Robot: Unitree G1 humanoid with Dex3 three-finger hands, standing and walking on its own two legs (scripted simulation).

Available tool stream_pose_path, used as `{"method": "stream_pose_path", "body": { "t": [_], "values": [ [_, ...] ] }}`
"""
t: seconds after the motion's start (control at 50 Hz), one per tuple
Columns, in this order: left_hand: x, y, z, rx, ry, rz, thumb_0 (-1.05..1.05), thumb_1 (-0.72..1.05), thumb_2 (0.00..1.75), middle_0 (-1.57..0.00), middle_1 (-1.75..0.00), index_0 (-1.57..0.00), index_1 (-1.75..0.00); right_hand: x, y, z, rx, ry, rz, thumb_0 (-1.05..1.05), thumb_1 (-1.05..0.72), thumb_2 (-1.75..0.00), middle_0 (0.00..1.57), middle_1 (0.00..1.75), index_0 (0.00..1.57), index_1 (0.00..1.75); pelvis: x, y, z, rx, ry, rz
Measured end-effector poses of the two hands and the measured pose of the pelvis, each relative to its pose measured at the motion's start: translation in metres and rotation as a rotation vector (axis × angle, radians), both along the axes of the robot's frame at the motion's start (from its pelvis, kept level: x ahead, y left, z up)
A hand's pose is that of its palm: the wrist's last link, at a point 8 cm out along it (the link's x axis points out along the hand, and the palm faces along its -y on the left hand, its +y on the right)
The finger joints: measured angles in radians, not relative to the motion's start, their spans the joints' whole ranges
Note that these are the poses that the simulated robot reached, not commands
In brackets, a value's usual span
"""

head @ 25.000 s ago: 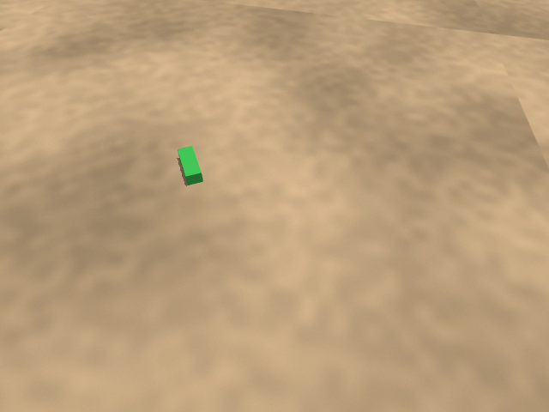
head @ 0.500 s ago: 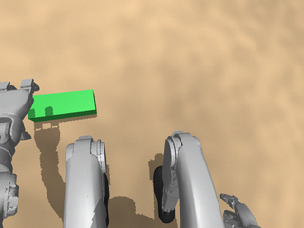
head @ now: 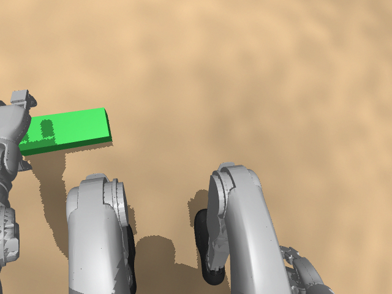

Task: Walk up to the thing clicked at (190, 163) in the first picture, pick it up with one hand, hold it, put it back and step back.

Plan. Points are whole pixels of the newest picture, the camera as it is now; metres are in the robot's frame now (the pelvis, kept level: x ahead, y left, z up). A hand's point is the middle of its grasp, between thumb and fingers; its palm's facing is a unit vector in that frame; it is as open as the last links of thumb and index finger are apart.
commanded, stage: rise first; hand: left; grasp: from above
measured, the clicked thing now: (64, 131) +0.46 +0.28 -0.31
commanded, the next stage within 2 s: approach in 1.96 s
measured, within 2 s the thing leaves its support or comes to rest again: neither
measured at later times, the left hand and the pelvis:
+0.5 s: hand (25, 137) +0.41 +0.32 -0.19, palm faces -0.43 -0.11 -0.89, open 14.2 cm; pelvis +0.00 +0.00 -0.01, yaw -1 degrees
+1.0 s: hand (29, 135) +0.42 +0.32 -0.20, palm faces -0.43 -0.11 -0.90, open 14.3 cm; pelvis +0.00 +0.00 -0.02, yaw -2 degrees
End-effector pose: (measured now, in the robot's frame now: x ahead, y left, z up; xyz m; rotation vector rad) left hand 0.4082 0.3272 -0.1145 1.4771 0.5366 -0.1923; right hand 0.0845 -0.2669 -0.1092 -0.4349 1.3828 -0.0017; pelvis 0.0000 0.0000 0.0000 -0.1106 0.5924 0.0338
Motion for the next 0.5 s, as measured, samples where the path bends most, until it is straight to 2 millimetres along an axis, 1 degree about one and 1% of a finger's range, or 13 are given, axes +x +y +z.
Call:
{"method": "stream_pose_path", "body": {
  "t": [0.22,0.5],
  "values": [
    [0.005,-0.001,-0.011,-0.007,-0.002,-0.005,0.00,-0.55,1.01,-0.07,-1.03,-0.08,-1.03,-0.010,-0.005,0.004,-0.026,0.034,-0.008,0.00,-0.91,-0.90,0.20,0.30,0.20,0.30,0.002,0.001,-0.004,-0.009,0.000,-0.006],
    [0.011,-0.003,-0.020,-0.009,-0.011,-0.006,0.00,-0.54,1.01,-0.07,-1.03,-0.08,-1.03,-0.009,-0.004,0.002,-0.026,0.024,-0.001,0.00,-0.91,-0.90,0.20,0.30,0.20,0.30,0.003,0.002,-0.009,-0.015,-0.007,-0.009]
  ]
}}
